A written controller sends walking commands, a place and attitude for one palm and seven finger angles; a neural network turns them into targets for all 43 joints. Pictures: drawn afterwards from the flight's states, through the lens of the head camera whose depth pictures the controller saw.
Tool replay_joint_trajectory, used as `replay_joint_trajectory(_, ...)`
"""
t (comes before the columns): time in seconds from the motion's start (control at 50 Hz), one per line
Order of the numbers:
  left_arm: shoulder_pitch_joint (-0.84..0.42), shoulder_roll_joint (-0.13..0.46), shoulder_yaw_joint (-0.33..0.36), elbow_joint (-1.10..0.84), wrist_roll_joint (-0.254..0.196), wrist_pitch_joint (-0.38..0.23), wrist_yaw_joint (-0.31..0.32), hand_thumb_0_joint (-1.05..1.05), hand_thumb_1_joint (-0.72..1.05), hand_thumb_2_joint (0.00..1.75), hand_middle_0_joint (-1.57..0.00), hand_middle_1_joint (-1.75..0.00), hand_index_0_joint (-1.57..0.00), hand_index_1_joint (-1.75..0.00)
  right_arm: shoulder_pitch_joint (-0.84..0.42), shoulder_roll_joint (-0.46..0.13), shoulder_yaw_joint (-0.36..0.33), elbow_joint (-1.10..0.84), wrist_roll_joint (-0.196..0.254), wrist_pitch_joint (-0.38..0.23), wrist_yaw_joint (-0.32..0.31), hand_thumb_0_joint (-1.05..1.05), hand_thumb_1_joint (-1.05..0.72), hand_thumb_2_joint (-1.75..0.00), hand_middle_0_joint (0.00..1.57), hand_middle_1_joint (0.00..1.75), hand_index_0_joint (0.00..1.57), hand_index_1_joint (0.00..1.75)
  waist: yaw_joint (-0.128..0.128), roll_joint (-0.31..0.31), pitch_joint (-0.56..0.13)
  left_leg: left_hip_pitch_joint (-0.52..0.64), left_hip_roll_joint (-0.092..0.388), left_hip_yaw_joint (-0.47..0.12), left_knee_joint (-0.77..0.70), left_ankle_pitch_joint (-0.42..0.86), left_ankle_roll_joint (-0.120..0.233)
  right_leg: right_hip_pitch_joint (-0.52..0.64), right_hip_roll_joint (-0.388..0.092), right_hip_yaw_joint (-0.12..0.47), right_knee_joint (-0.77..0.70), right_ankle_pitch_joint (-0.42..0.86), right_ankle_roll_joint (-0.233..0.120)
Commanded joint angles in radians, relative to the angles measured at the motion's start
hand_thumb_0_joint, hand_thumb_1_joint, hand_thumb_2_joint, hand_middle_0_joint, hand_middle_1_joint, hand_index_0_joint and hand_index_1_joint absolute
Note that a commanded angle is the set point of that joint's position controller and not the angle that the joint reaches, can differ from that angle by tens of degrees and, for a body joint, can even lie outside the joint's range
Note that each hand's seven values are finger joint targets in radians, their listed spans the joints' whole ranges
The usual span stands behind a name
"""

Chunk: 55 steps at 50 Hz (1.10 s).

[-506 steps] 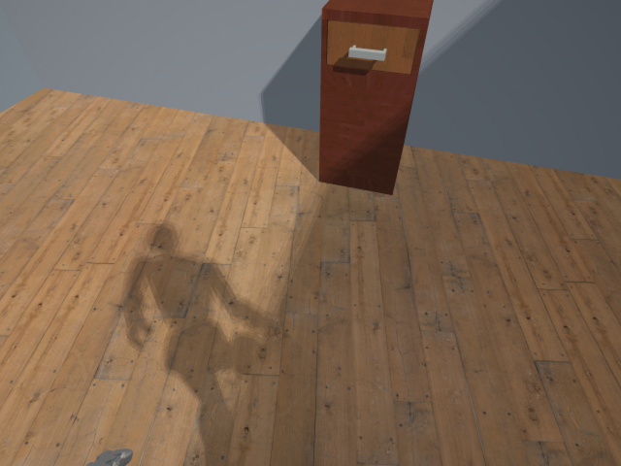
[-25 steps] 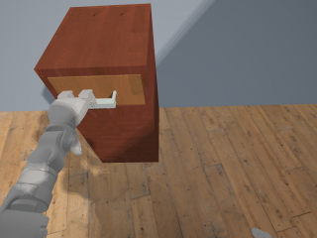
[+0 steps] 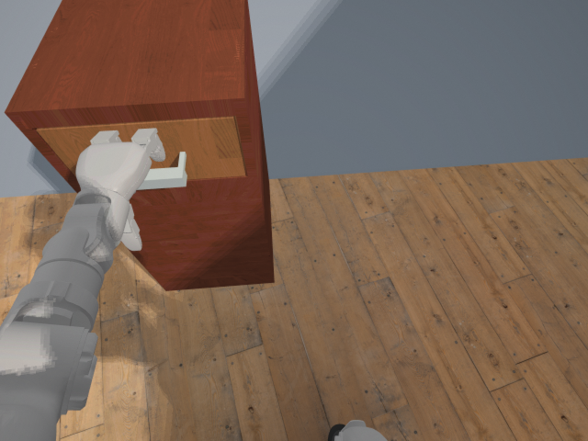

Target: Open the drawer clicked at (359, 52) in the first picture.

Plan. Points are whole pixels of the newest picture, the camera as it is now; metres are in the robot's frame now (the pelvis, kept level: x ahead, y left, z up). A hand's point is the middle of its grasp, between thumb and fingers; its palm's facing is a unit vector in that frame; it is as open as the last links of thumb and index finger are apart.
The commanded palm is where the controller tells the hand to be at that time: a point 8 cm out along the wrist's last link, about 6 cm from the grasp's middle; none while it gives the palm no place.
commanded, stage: move the hooked fingers above the handle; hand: left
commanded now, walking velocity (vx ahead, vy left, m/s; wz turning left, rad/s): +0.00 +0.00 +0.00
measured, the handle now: (149, 169) +0.58 +0.27 -0.05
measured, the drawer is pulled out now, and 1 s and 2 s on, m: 0.00 0.00 0.00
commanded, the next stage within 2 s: lower the fingers behind the handle in 1.48 s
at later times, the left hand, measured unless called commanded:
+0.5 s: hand (141, 166) +0.53 +0.25 +0.01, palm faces -0.07 -0.03 -1.00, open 13.8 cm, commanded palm +0.51 +0.25 +0.06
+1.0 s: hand (132, 172) +0.52 +0.26 +0.01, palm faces -0.09 -0.02 -1.00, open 13.8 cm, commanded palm +0.51 +0.25 +0.06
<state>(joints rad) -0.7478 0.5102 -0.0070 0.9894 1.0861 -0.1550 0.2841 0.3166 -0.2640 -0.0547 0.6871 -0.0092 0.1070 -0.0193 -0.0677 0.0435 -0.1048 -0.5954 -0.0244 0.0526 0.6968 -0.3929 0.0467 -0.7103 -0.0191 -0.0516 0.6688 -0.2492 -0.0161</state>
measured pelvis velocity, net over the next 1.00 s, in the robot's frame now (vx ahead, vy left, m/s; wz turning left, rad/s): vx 0.02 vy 0.01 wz -0.01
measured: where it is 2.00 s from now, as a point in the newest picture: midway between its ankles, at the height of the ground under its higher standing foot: outside the picture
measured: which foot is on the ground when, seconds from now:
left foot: down 0.00-1.00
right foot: down 0.00-1.00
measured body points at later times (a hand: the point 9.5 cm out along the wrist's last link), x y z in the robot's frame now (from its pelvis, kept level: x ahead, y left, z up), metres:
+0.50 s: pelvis +0.00 +0.01 -0.02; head +0.14 +0.01 +0.41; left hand +0.53 +0.24 +0.07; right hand -0.03 -0.27 -0.14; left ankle -0.04 +0.09 -0.71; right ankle +0.03 -0.11 -0.71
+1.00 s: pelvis +0.02 +0.01 -0.01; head +0.14 +0.00 +0.42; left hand +0.51 +0.26 +0.07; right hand +0.02 -0.27 -0.14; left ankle -0.04 +0.09 -0.71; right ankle +0.03 -0.11 -0.71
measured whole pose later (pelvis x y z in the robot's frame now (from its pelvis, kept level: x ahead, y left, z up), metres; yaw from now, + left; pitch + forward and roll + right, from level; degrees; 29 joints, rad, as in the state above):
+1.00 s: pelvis +0.02 +0.01 -0.01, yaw +0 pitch +23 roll -2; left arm -0.90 0.59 0.02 1.14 1.09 -0.12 0.29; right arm 0.34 -0.27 -0.04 0.70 -0.04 0.14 0.01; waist -0.12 0.06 -0.13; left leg -0.75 -0.01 0.03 0.81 -0.46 0.05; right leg -0.84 0.00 -0.07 0.73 -0.29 -0.01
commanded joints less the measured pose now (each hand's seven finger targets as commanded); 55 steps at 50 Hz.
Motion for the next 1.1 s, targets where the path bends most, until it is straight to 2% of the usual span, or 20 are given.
replay_joint_trajectory(0.0,-0.475,0.306,0.095,-0.123,0.001,0.027,0.079,0.00,-0.50,0.30,-0.30,-1.20,-0.30,-1.20,0.116,-0.162,-0.050,-0.055,-0.009,-0.017,-0.009,0.00,-0.90,-0.90,0.20,0.30,0.20,0.30,-0.027,0.003,-0.385,0.059,-0.010,-0.061,-0.044,0.406,-0.010,0.271,0.044,0.031,-0.005,0.245,-0.027)
replay_joint_trajectory(0.04,-0.483,0.307,0.094,-0.097,0.008,0.043,0.087,0.00,-0.50,0.30,-0.30,-1.20,-0.30,-1.20,0.128,-0.167,-0.052,-0.049,-0.014,-0.018,-0.002,0.00,-0.90,-0.90,0.20,0.30,0.20,0.30,-0.026,0.018,-0.412,0.068,-0.007,-0.061,-0.033,0.422,-0.012,0.255,0.045,0.027,0.004,0.242,-0.027)
replay_joint_trajectory(0.08,-0.476,0.365,0.131,-0.069,0.009,0.057,0.085,0.00,-0.50,0.30,-0.30,-1.20,-0.30,-1.20,0.141,-0.176,-0.050,-0.046,-0.017,-0.012,-0.001,0.00,-0.90,-0.90,0.20,0.30,0.20,0.30,-0.020,0.009,-0.467,0.053,-0.010,-0.059,-0.016,0.453,-0.010,0.291,0.046,0.034,0.020,0.285,-0.024)
replay_joint_trajectory(0.1,-0.516,0.332,0.095,-0.071,0.008,0.063,0.080,0.00,-0.50,0.30,-0.30,-1.20,-0.30,-1.20,0.146,-0.173,-0.050,-0.046,-0.016,-0.012,-0.003,0.00,-0.90,-0.90,0.20,0.30,0.20,0.30,-0.042,0.015,-0.466,0.063,-0.006,-0.059,-0.011,0.467,-0.011,0.273,0.047,0.032,0.020,0.296,-0.022)
replay_joint_trajectory(0.16,-0.533,0.303,0.074,-0.044,0.001,0.062,0.056,0.00,-0.50,0.30,-0.30,-1.20,-0.30,-1.20,0.170,-0.178,-0.056,-0.035,-0.020,-0.010,-0.001,0.00,-0.90,-0.90,0.20,0.30,0.20,0.30,-0.058,0.010,-0.479,0.083,0.004,-0.067,0.006,0.511,-0.012,0.250,0.050,0.029,0.020,0.305,-0.019)
replay_joint_trajectory(0.18,-0.547,0.328,0.086,-0.054,0.001,0.054,0.047,0.00,-0.50,0.30,-0.30,-1.20,-0.30,-1.20,0.183,-0.184,-0.057,-0.032,-0.020,-0.009,-0.004,0.00,-0.90,-0.90,0.20,0.30,0.20,0.30,-0.061,0.009,-0.492,0.086,0.007,-0.071,0.012,0.513,-0.012,0.247,0.049,0.032,0.023,0.306,-0.016)
replay_joint_trajectory(0.2,-0.562,0.308,0.062,-0.046,0.000,0.050,0.038,0.00,-0.50,0.30,-0.30,-1.20,-0.30,-1.20,0.188,-0.182,-0.054,-0.031,-0.020,-0.009,-0.005,0.00,-0.90,-0.90,0.20,0.30,0.20,0.30,-0.067,0.026,-0.479,0.085,0.006,-0.073,0.011,0.502,-0.012,0.234,0.050,0.032,0.021,0.294,-0.017)
replay_joint_trajectory(0.3,-0.608,0.350,0.079,-0.025,0.005,0.012,0.024,0.00,-0.50,0.30,-0.30,-1.20,-0.30,-1.20,0.214,-0.189,-0.049,-0.015,-0.027,-0.003,-0.014,0.00,-0.90,-0.90,0.20,0.30,0.20,0.30,-0.091,0.033,-0.446,0.045,0.007,-0.082,0.037,0.467,-0.008,0.172,0.053,0.031,0.035,0.261,-0.018)
replay_joint_trajectory(0.38,-0.665,0.386,0.101,-0.030,0.020,-0.001,0.051,0.00,-0.50,0.30,-0.30,-1.20,-0.30,-1.20,0.235,-0.194,-0.048,-0.005,-0.038,-0.003,-0.011,0.00,-0.90,-0.90,0.20,0.30,0.20,0.30,-0.095,0.110,-0.478,0.062,0.015,-0.097,0.072,0.515,-0.024,0.101,0.055,0.021,0.067,0.239,-0.022)
replay_joint_trajectory(0.4,-0.660,0.378,0.096,0.001,0.019,0.007,0.056,0.00,-0.50,0.30,-0.30,-1.20,-0.30,-1.20,0.244,-0.195,-0.047,-0.001,-0.040,-0.003,-0.008,0.00,-0.90,-0.90,0.20,0.30,0.20,0.30,-0.103,0.089,-0.481,0.053,0.015,-0.100,0.084,0.518,-0.024,0.090,0.059,0.017,0.073,0.242,-0.021)
replay_joint_trajectory(0.46,-0.638,0.449,0.149,-0.007,0.015,0.024,0.061,0.00,-0.50,0.30,-0.30,-1.20,-0.30,-1.20,0.245,-0.204,-0.041,-0.009,-0.046,0.007,-0.003,0.00,-0.90,-0.90,0.20,0.30,0.20,0.30,-0.075,0.106,-0.558,0.047,0.013,-0.095,0.097,0.569,-0.027,0.142,0.059,0.021,0.094,0.291,-0.021)
replay_joint_trajectory(0.5,-0.613,0.417,0.129,-0.019,0.012,0.037,0.056,0.00,-0.50,0.30,-0.30,-1.20,-0.30,-1.20,0.252,-0.199,-0.043,-0.014,-0.044,0.010,0.004,0.00,-0.90,-0.90,0.20,0.30,0.20,0.30,-0.064,0.145,-0.593,0.086,0.023,-0.099,0.103,0.646,-0.037,0.142,0.060,0.018,0.093,0.314,-0.019)
replay_joint_trajectory(0.58,-0.552,0.389,0.116,-0.007,-0.005,0.051,0.029,0.00,-0.50,0.30,-0.30,-1.20,-0.30,-1.20,0.259,-0.201,-0.047,-0.011,-0.037,0.019,0.007,0.00,-0.90,-0.90,0.20,0.30,0.20,0.30,-0.068,0.084,-0.570,0.087,0.032,-0.093,0.096,0.663,-0.027,0.177,0.063,0.021,0.068,0.342,-0.012)
replay_joint_trajectory(0.6,-0.567,0.416,0.131,-0.023,-0.007,0.050,0.023,0.00,-0.50,0.30,-0.30,-1.20,-0.30,-1.20,0.258,-0.204,-0.043,-0.009,-0.036,0.024,0.003,0.00,-0.90,-0.90,0.20,0.30,0.20,0.30,-0.072,0.054,-0.559,0.066,0.031,-0.092,0.087,0.627,-0.021,0.196,0.062,0.023,0.063,0.342,-0.011)
replay_joint_trajectory(0.68,-0.594,0.404,0.132,-0.138,-0.009,-0.001,0.015,0.00,-0.50,0.30,-0.30,-1.20,-0.30,-1.20,0.259,-0.191,-0.053,-0.011,-0.037,0.024,-0.004,0.00,-0.90,-0.90,0.20,0.30,0.20,0.30,-0.064,0.093,-0.605,0.131,0.036,-0.102,0.078,0.692,-0.021,0.211,0.059,0.028,0.056,0.365,-0.014)
replay_joint_trajectory(0.76,-0.554,0.363,0.125,-0.123,-0.012,-0.017,0.031,0.00,-0.50,0.30,-0.30,-1.20,-0.30,-1.20,0.246,-0.186,-0.052,0.003,-0.042,0.028,0.001,0.00,-0.90,-0.90,0.20,0.30,0.20,0.30,-0.066,0.095,-0.505,0.134,0.042,-0.104,0.072,0.717,-0.030,0.159,0.063,0.015,0.048,0.333,-0.017)
replay_joint_trajectory(0.84,-0.535,0.347,0.104,-0.038,-0.003,0.022,0.058,0.00,-0.50,0.30,-0.30,-1.20,-0.30,-1.20,0.235,-0.188,-0.046,0.001,-0.038,0.031,0.009,0.00,-0.90,-0.90,0.20,0.30,0.20,0.30,-0.072,0.052,-0.444,0.053,0.025,-0.086,0.057,0.577,-0.018,0.165,0.062,0.014,0.045,0.296,-0.018)
replay_joint_trajectory(0.94,-0.571,0.326,0.078,-0.039,0.003,0.041,0.053,0.00,-0.50,0.30,-0.30,-1.20,-0.30,-1.20,0.234,-0.185,-0.049,-0.008,-0.035,0.028,0.011,0.00,-0.90,-0.90,0.20,0.30,0.20,0.30,-0.079,0.080,-0.489,0.094,0.025,-0.087,0.066,0.614,-0.022,0.170,0.061,0.017,0.046,0.316,-0.017)
replay_joint_trajectory(1.0,-0.628,0.315,0.057,-0.046,-0.002,0.031,0.037,0.00,-0.50,0.30,-0.30,-1.20,-0.30,-1.20,0.238,-0.185,-0.050,-0.007,-0.032,0.024,0.000,0.00,-0.90,-0.90,0.20,0.30,0.20,0.30,-0.109,0.057,-0.480,0.093,0.025,-0.094,0.067,0.575,-0.018,0.160,0.060,0.019,0.040,0.306,-0.013)
replay_joint_trajectory(1.08,-0.648,0.331,0.080,-0.108,-0.002,-0.005,0.041,0.00,-0.50,0.30,-0.30,-1.20,-0.30,-1.20,0.240,-0.180,-0.053,-0.011,-0.039,0.016,-0.003,0.00,-0.90,-0.90,0.20,0.30,0.20,0.30,-0.091,0.118,-0.565,0.155,0.027,-0.108,0.084,0.656,-0.029,0.154,0.059,0.020,0.057,0.316,-0.015)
